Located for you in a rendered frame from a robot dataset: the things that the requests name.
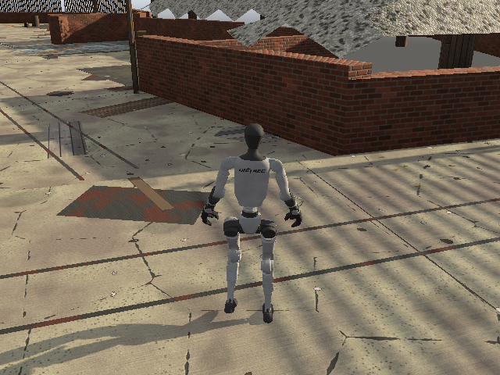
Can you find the robot left forearm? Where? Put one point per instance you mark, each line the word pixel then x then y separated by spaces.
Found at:
pixel 211 203

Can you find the robot right thigh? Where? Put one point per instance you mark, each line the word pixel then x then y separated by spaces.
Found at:
pixel 268 237

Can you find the robot right upper arm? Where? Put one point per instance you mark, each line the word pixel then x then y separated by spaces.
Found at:
pixel 281 178

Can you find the robot right forearm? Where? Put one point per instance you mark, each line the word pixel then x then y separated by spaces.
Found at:
pixel 292 204

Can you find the robot thigh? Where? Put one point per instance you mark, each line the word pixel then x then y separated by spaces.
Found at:
pixel 231 230
pixel 268 237

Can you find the robot right hand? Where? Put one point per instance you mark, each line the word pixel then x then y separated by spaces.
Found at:
pixel 297 217

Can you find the robot left thigh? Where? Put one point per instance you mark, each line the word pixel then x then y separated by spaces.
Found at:
pixel 231 230

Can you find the robot left hand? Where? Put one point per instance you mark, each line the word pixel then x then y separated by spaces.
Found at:
pixel 205 215

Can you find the robot left upper arm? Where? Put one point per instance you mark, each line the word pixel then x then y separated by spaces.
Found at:
pixel 222 176

